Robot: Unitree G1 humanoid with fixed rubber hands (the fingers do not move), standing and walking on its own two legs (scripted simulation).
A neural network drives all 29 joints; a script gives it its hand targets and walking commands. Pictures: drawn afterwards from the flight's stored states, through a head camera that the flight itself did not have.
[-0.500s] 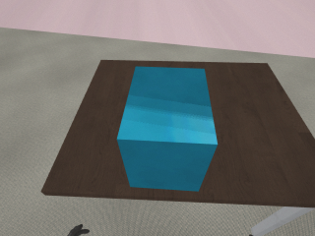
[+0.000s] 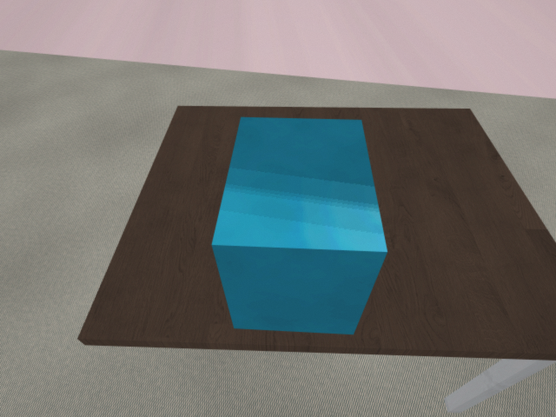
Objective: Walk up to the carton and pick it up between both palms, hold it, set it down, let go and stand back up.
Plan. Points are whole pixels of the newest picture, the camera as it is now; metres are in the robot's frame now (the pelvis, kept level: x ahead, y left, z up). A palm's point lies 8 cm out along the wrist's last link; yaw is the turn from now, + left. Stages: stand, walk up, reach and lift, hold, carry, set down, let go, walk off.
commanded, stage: stand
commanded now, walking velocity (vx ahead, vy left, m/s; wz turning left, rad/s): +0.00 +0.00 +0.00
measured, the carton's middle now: (296, 225) +0.43 -0.01 -0.01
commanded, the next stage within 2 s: none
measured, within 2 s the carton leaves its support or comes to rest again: neither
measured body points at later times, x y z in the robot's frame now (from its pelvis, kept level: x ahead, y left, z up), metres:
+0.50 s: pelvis +0.00 +0.00 +0.00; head +0.00 +0.00 +0.45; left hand +0.00 +0.23 -0.15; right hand -0.01 -0.23 -0.16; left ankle -0.02 +0.11 -0.74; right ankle +0.02 -0.13 -0.74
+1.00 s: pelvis +0.00 +0.00 +0.00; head +0.00 -0.01 +0.45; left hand -0.01 +0.23 -0.15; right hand -0.01 -0.23 -0.16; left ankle -0.02 +0.11 -0.74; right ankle +0.02 -0.13 -0.74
